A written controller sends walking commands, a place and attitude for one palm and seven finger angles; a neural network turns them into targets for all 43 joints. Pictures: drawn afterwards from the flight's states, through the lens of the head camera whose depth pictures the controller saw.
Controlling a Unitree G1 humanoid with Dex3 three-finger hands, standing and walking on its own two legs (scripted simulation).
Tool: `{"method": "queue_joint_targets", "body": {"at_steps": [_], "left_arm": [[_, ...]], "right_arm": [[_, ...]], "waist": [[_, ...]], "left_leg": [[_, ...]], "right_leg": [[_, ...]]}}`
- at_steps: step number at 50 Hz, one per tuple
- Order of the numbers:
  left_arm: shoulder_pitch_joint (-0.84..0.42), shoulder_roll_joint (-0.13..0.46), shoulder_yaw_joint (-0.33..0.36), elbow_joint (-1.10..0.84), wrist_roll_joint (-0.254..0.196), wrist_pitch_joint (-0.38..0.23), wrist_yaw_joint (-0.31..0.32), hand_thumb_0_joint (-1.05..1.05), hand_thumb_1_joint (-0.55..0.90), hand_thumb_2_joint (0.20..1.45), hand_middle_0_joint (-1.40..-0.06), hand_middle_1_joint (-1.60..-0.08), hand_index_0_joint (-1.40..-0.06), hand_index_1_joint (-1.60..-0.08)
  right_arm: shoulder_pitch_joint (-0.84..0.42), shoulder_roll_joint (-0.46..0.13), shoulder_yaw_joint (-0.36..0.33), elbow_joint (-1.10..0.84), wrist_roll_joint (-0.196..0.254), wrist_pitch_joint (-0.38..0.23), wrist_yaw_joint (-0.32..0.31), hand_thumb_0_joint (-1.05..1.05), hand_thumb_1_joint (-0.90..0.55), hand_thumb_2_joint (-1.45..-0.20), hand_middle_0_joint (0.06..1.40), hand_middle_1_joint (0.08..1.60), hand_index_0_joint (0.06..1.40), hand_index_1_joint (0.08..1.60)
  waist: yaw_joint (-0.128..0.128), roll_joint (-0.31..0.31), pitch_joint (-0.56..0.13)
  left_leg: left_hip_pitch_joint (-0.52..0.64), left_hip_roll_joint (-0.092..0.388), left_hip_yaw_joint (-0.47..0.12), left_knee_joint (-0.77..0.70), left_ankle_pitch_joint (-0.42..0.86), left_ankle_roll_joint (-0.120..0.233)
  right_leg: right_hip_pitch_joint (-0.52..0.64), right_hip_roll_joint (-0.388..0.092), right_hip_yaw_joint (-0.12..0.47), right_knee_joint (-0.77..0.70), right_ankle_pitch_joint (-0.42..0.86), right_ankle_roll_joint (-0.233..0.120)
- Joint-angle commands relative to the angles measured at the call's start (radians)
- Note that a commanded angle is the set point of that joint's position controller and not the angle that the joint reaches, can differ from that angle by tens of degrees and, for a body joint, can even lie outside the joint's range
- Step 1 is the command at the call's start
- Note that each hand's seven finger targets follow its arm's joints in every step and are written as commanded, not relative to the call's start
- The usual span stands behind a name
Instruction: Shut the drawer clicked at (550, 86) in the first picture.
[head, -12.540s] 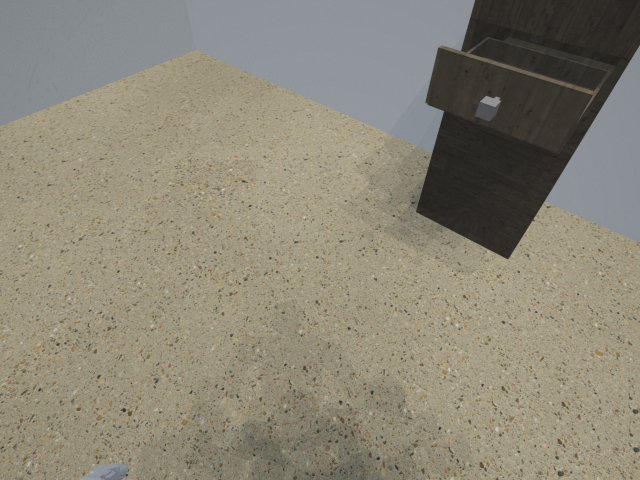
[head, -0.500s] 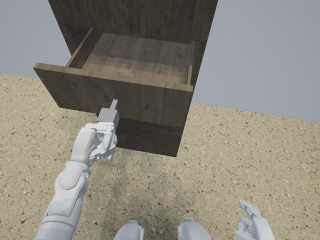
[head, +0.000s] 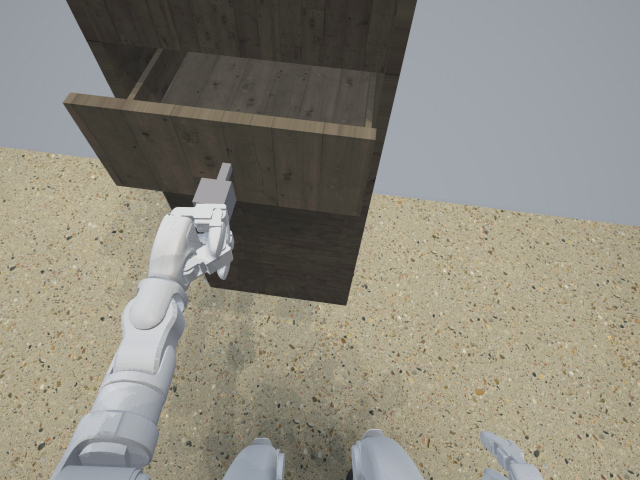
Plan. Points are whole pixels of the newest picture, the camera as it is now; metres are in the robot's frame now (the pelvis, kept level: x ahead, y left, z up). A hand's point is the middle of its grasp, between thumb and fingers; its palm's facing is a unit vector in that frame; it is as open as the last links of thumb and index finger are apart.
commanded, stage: push the drawer shut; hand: left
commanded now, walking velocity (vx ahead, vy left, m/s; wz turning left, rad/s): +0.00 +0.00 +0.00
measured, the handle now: (219, 188) +0.48 +0.13 +0.05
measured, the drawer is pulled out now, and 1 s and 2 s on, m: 0.12 0.00 0.00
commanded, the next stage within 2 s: pull the fist back off the drawer in 1.60 s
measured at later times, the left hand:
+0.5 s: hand (240, 206) +0.45 +0.10 +0.04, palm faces -0.15 -0.99 -0.03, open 3.1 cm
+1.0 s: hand (251, 176) +0.50 +0.09 +0.04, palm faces -0.14 -0.99 -0.03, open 3.3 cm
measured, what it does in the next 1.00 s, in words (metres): stands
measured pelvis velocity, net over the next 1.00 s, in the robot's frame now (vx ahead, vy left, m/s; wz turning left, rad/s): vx -0.01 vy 0.00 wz -0.02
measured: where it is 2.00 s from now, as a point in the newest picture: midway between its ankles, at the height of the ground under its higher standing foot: outside the picture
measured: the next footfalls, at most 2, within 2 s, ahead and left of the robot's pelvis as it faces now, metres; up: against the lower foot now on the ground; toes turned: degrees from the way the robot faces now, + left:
none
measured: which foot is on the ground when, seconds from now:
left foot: down 0.00-1.00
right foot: down 0.00-1.00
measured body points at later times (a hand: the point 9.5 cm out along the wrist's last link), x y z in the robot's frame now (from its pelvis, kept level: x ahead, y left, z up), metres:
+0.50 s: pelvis -0.01 +0.00 -0.01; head +0.11 +0.00 +0.43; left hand +0.45 +0.16 +0.05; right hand +0.05 -0.27 -0.12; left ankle +0.00 +0.11 -0.66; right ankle +0.02 -0.12 -0.66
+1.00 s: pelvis -0.01 +0.00 -0.01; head +0.13 +0.01 +0.41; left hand +0.50 +0.15 +0.05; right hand +0.00 -0.26 -0.13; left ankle +0.00 +0.11 -0.66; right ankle +0.02 -0.12 -0.66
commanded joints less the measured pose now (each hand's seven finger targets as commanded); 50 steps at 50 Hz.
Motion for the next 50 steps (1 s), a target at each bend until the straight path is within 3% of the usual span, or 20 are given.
{"method": "queue_joint_targets", "body": {"at_steps": [1,4,5,9,10,12,18,21,23,26,28,30,32,39,40,43,45,50], "left_arm": [[-0.456,0.108,0.038,-0.151,0.002,-0.075,0.014,0.000,0.900,0.900,-1.400,-1.600,-1.400,-1.600],[-0.531,0.143,0.067,-0.122,0.012,-0.091,0.016,0.000,0.900,0.900,-1.400,-1.600,-1.400,-1.600],[-0.534,0.130,0.059,-0.109,0.010,-0.092,0.014,0.000,0.900,0.900,-1.400,-1.600,-1.400,-1.600],[-0.616,0.135,0.066,-0.026,0.013,-0.095,0.008,0.000,0.900,0.900,-1.400,-1.600,-1.400,-1.600],[-0.639,0.148,0.078,-0.026,0.011,-0.099,0.008,0.000,0.900,0.900,-1.400,-1.600,-1.400,-1.600],[-0.677,0.151,0.081,0.026,0.013,-0.100,0.007,0.000,0.900,0.900,-1.400,-1.600,-1.400,-1.600],[-0.775,0.206,0.133,0.143,0.015,-0.121,-0.003,0.000,0.900,0.900,-1.400,-1.600,-1.400,-1.600],[-0.809,0.250,0.171,0.153,0.015,-0.133,-0.012,0.000,0.900,0.900,-1.400,-1.600,-1.400,-1.600],[-0.819,0.219,0.145,0.201,0.018,-0.133,-0.020,0.000,0.900,0.900,-1.400,-1.600,-1.400,-1.600],[-0.884,0.251,0.172,0.239,0.023,-0.139,-0.017,0.000,0.900,0.900,-1.400,-1.600,-1.400,-1.600],[-0.905,0.296,0.204,0.239,0.028,-0.149,-0.015,0.000,0.900,0.900,-1.400,-1.600,-1.400,-1.600],[-0.920,0.269,0.187,0.239,0.033,-0.152,-0.019,0.000,0.900,0.900,-1.400,-1.600,-1.400,-1.600],[-0.941,0.275,0.189,0.247,0.037,-0.157,-0.014,0.000,0.900,0.900,-1.400,-1.600,-1.400,-1.600],[-1.040,0.251,0.155,0.315,0.066,-0.159,0.007,0.000,0.900,0.900,-1.400,-1.600,-1.400,-1.600],[-1.064,0.262,0.162,0.326,0.070,-0.159,0.012,0.000,0.900,0.900,-1.400,-1.600,-1.400,-1.600],[-1.095,0.300,0.186,0.323,0.077,-0.163,0.020,0.000,0.900,0.900,-1.400,-1.600,-1.400,-1.600],[-1.110,0.304,0.188,0.355,0.088,-0.157,0.020,0.000,0.900,0.900,-1.400,-1.600,-1.400,-1.600],[-1.165,0.308,0.186,0.388,0.097,-0.153,0.028,0.000,0.900,0.900,-1.400,-1.600,-1.400,-1.600]], "right_arm": [[0.054,-0.145,-0.057,-0.086,0.000,-0.029,-0.004,0.000,-0.900,-0.900,0.200,0.300,0.200,0.300],[0.068,-0.147,-0.057,-0.077,-0.003,-0.025,-0.008,0.000,-0.900,-0.900,0.200,0.300,0.200,0.300],[0.066,-0.144,-0.057,-0.078,-0.003,-0.023,-0.008,0.000,-0.900,-0.900,0.200,0.300,0.200,0.300],[0.084,-0.148,-0.055,-0.063,-0.005,-0.016,-0.007,0.000,-0.900,-0.900,0.200,0.300,0.200,0.300],[0.086,-0.148,-0.055,-0.060,-0.007,-0.015,-0.007,0.000,-0.900,-0.900,0.200,0.300,0.200,0.300],[0.090,-0.146,-0.052,-0.054,-0.008,-0.010,-0.006,0.000,-0.900,-0.900,0.200,0.300,0.200,0.300],[0.120,-0.152,-0.049,-0.046,-0.014,-0.003,-0.005,0.000,-0.900,-0.900,0.200,0.300,0.200,0.300],[0.136,-0.154,-0.048,-0.043,-0.019,0.002,-0.003,0.000,-0.900,-0.900,0.200,0.300,0.200,0.300],[0.145,-0.152,-0.048,-0.045,-0.019,0.005,0.001,0.000,-0.900,-0.900,0.200,0.300,0.200,0.300],[0.162,-0.160,-0.048,-0.032,-0.025,0.011,0.003,0.000,-0.900,-0.900,0.200,0.300,0.200,0.300],[0.176,-0.165,-0.048,-0.032,-0.027,0.014,0.002,0.000,-0.900,-0.900,0.200,0.300,0.200,0.300],[0.182,-0.160,-0.049,-0.032,-0.030,0.017,0.006,0.000,-0.900,-0.900,0.200,0.300,0.200,0.300],[0.190,-0.164,-0.050,-0.026,-0.033,0.023,0.008,0.000,-0.900,-0.900,0.200,0.300,0.200,0.300],[0.222,-0.172,-0.048,-0.008,-0.043,0.042,0.018,0.000,-0.900,-0.900,0.200,0.300,0.200,0.300],[0.226,-0.176,-0.049,-0.002,-0.046,0.046,0.017,0.000,-0.900,-0.900,0.200,0.300,0.200,0.300],[0.239,-0.179,-0.047,-0.006,-0.051,0.049,0.017,0.000,-0.900,-0.900,0.200,0.300,0.200,0.300],[0.244,-0.179,-0.046,-0.001,-0.053,0.055,0.017,0.000,-0.900,-0.900,0.200,0.300,0.200,0.300],[0.254,-0.181,-0.042,0.002,-0.059,0.063,0.022,0.000,-0.900,-0.900,0.200,0.300,0.200,0.300]], "waist": [[-0.050,-0.001,-0.346],[-0.053,-0.001,-0.381],[-0.052,0.025,-0.393],[-0.069,0.005,-0.391],[-0.063,0.012,-0.412],[-0.070,0.023,-0.389],[-0.079,0.010,-0.399],[-0.073,0.015,-0.456],[-0.084,0.025,-0.433],[-0.098,0.010,-0.426],[-0.091,0.022,-0.452],[-0.093,0.057,-0.480],[-0.101,0.051,-0.484],[-0.135,0.086,-0.452],[-0.145,0.062,-0.443],[-0.141,0.089,-0.492],[-0.152,0.072,-0.487],[-0.167,0.105,-0.488]], "left_leg": [[0.184,0.020,-0.001,-0.137,0.295,0.006],[0.179,0.014,0.004,-0.132,0.290,0.011],[0.189,0.014,0.008,-0.132,0.294,0.010],[0.179,0.013,0.005,-0.129,0.287,0.012],[0.171,0.012,0.007,-0.127,0.286,0.012],[0.151,0.010,0.013,-0.127,0.264,0.012],[0.115,0.006,0.016,-0.119,0.247,0.019],[0.111,0.006,0.022,-0.111,0.275,0.017],[0.119,0.008,0.018,-0.113,0.273,0.017],[0.088,0.010,0.021,-0.105,0.253,0.020],[0.096,0.009,0.020,-0.099,0.272,0.021],[0.126,0.011,0.020,-0.097,0.300,0.017],[0.138,0.015,0.011,-0.096,0.312,0.016],[0.174,0.023,-0.011,-0.090,0.312,0.011],[0.166,0.025,-0.016,-0.090,0.303,0.012],[0.171,0.020,-0.013,-0.078,0.323,0.016],[0.153,0.021,-0.012,-0.072,0.325,0.017],[0.159,0.023,-0.021,-0.062,0.332,0.015]], "right_leg": [[0.192,-0.006,-0.004,-0.128,0.249,-0.017],[0.208,-0.006,0.005,-0.127,0.252,-0.016],[0.206,-0.007,0.006,-0.128,0.256,-0.017],[0.195,-0.002,0.005,-0.131,0.251,-0.016],[0.210,-0.004,0.009,-0.128,0.254,-0.016],[0.203,-0.004,0.013,-0.135,0.240,-0.016],[0.208,0.002,0.020,-0.133,0.233,-0.018],[0.242,0.000,0.027,-0.123,0.270,-0.016],[0.209,0.005,0.020,-0.120,0.262,-0.019],[0.200,0.005,0.024,-0.124,0.244,-0.013],[0.207,0.007,0.026,-0.114,0.263,-0.017],[0.196,0.008,0.021,-0.108,0.283,-0.017],[0.179,0.009,0.015,-0.104,0.282,-0.018],[0.080,0.017,-0.002,-0.100,0.242,-0.019],[0.075,0.017,-0.004,-0.100,0.231,-0.018],[0.092,0.019,0.001,-0.092,0.253,-0.021],[0.096,0.019,0.003,-0.095,0.262,-0.018],[0.060,0.021,-0.002,-0.089,0.253,-0.019]]}}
